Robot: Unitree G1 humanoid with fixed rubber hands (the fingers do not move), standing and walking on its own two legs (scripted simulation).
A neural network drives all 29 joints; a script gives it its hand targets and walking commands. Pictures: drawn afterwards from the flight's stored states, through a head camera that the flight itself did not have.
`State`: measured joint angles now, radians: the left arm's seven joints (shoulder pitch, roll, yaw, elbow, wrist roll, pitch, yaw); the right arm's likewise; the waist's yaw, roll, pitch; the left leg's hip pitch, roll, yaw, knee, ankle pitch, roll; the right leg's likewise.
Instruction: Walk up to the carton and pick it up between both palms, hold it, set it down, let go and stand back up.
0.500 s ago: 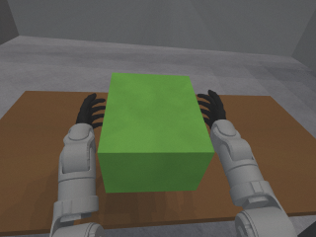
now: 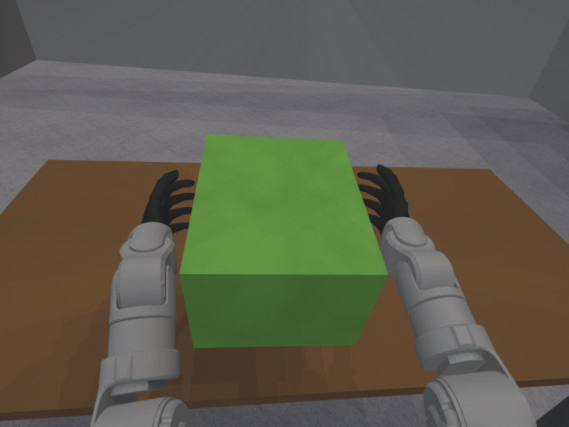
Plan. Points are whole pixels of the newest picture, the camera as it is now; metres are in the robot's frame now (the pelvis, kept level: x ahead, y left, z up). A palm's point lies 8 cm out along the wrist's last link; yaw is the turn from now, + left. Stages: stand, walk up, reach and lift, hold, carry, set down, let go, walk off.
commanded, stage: hold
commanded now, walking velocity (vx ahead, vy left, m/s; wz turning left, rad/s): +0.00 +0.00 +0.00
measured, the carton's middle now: (276, 233) +0.40 +0.01 +0.12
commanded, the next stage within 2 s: none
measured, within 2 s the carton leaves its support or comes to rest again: neither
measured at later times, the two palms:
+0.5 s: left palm (158, 222) +0.35 +0.17 +0.17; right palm (393, 219) +0.36 -0.15 +0.18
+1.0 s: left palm (161, 225) +0.35 +0.17 +0.17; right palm (394, 223) +0.36 -0.15 +0.17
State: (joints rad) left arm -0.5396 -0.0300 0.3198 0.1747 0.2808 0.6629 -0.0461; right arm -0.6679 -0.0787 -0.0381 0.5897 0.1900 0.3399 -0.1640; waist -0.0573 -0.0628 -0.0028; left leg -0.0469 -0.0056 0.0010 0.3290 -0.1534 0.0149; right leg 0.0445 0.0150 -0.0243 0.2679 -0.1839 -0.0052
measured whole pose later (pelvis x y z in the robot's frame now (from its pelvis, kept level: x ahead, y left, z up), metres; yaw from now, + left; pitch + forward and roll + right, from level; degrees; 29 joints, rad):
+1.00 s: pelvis +0.00 +0.00 +0.00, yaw +0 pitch -7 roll -1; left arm -0.53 -0.03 0.30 0.13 0.28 0.68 -0.05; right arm -0.65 -0.08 -0.03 0.55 0.20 0.33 -0.17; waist -0.07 -0.05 0.00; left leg -0.06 -0.01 0.00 0.34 -0.15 0.01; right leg 0.04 0.01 -0.03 0.27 -0.18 0.00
